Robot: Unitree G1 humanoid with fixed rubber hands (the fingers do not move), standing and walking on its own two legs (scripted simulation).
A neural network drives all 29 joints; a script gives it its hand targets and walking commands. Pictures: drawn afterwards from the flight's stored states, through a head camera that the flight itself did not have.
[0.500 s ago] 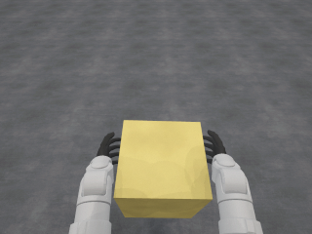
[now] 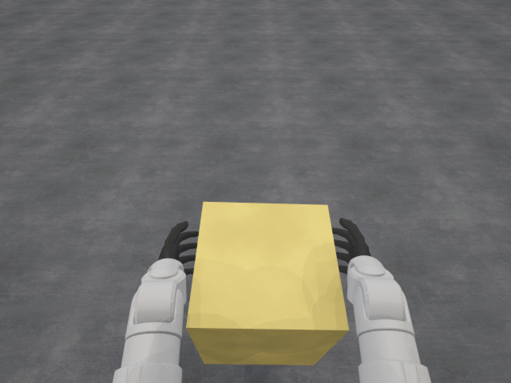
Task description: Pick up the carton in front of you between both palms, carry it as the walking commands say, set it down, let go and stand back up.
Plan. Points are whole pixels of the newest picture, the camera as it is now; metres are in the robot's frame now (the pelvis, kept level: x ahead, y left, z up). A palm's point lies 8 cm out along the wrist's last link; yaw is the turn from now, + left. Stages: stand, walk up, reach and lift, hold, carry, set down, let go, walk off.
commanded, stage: carry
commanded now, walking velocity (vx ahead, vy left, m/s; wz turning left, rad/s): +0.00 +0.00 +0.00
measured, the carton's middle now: (262, 289) +0.29 +0.00 -0.05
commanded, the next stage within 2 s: hold in 0.18 s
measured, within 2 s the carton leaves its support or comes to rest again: neither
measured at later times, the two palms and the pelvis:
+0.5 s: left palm (140, 293) +0.24 +0.18 +0.05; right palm (329, 247) +0.31 -0.10 +0.05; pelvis -0.01 -0.03 +0.01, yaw +14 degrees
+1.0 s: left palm (185, 299) +0.31 +0.16 -0.13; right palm (328, 282) +0.34 -0.14 -0.12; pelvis -0.04 -0.07 -0.06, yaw +16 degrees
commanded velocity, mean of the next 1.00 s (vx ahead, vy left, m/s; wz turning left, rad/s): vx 0.00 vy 0.00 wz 0.00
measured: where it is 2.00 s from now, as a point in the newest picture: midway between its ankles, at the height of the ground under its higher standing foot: outside the picture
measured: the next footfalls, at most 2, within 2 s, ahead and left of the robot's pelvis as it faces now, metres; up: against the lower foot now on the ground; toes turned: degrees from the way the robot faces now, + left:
none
